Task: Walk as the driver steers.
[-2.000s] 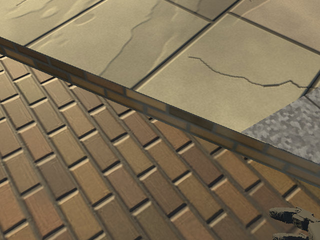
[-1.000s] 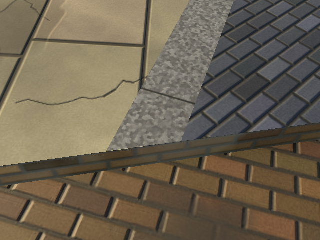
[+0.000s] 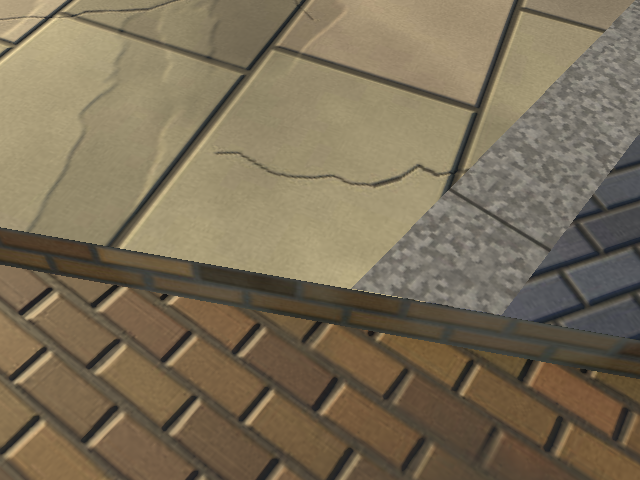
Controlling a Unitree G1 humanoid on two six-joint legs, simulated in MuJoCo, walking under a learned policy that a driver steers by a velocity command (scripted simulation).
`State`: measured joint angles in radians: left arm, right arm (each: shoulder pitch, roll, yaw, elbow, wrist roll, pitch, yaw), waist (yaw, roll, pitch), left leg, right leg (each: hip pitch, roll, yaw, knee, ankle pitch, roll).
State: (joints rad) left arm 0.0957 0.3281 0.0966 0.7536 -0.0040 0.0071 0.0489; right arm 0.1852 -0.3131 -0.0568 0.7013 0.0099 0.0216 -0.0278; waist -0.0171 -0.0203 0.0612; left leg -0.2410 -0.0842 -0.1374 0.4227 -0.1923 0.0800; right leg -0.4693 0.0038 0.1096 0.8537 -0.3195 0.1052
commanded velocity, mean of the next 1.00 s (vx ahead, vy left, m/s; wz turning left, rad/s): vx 0.27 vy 0.00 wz -0.23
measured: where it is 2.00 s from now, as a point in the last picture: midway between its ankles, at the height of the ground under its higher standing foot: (438, 292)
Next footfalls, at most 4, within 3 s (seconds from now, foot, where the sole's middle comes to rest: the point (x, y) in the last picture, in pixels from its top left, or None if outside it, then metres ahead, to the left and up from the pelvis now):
0.20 right None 0.08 -0.16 -0.78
0.84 right None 0.36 -0.23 -0.78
1.36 left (366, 392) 0.63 -0.14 -0.78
1.84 right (482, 258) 0.89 -0.40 -0.62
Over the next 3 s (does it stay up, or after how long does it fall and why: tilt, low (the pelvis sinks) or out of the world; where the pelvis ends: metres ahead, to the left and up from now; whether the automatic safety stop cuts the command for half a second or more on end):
stays up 1.11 -0.35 0.14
